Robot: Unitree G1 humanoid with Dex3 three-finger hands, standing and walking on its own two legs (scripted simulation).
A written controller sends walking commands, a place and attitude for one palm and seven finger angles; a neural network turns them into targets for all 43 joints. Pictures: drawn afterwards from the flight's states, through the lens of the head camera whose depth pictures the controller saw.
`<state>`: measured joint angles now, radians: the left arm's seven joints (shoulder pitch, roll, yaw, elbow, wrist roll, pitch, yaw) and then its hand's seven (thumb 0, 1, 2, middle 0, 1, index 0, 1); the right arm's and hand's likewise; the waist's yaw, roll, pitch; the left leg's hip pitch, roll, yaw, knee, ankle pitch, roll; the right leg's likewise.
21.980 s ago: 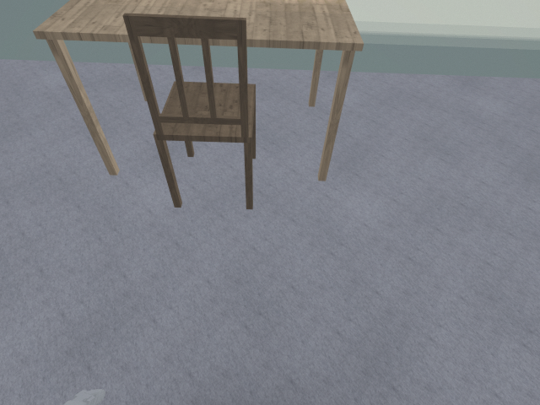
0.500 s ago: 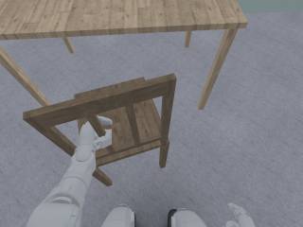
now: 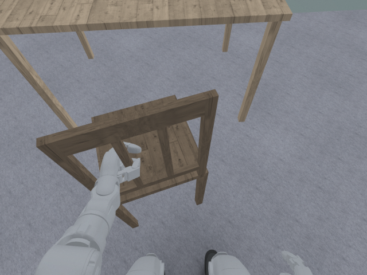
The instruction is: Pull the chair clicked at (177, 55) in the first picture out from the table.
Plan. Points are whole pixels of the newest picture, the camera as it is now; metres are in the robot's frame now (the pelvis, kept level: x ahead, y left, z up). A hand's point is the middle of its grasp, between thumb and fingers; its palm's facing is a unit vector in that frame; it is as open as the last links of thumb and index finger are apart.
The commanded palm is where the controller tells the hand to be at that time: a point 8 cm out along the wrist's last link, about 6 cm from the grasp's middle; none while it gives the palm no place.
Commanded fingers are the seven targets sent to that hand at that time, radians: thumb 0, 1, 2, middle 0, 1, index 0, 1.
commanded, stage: step backward, pulling the chair out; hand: left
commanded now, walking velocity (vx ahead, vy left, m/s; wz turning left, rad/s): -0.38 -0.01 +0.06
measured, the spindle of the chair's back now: (129, 165) +0.38 +0.15 -0.09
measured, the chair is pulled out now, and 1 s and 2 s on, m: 0.37 0.61 0.62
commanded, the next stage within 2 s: stop walking, hand still on the chair in 0.46 s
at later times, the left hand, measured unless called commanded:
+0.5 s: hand (131, 224) +0.23 +0.12 -0.06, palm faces +0.05 -0.98 -0.17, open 5.4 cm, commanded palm +0.22 +0.17 -0.06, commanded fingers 0.00 0.90 0.90 -0.50 -1.45 -0.50 -1.45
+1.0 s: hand out of the picture +0.11 +0.12 -0.06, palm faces +0.04 -0.99 -0.16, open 5.4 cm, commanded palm +0.10 +0.17 -0.04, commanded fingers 0.00 0.90 0.90 -0.50 -1.45 -0.50 -1.45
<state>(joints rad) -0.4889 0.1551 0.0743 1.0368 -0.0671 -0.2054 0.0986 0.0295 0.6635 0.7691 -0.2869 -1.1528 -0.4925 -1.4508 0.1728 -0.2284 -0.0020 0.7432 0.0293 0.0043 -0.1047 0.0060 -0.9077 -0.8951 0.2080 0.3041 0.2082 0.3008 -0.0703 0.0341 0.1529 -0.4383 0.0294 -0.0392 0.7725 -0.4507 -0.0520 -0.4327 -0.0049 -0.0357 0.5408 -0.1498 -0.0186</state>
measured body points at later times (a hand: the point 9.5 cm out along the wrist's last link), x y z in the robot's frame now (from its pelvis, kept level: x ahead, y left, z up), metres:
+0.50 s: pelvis -0.13 -0.01 +0.00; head -0.05 -0.03 +0.45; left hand +0.22 +0.17 -0.05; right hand -0.03 -0.27 -0.14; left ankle -0.11 +0.13 -0.71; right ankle -0.06 -0.13 -0.73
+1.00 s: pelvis -0.16 -0.01 +0.01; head -0.14 -0.03 +0.46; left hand +0.11 +0.17 -0.04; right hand -0.06 -0.25 -0.12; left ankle -0.14 +0.13 -0.73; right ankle -0.10 -0.13 -0.73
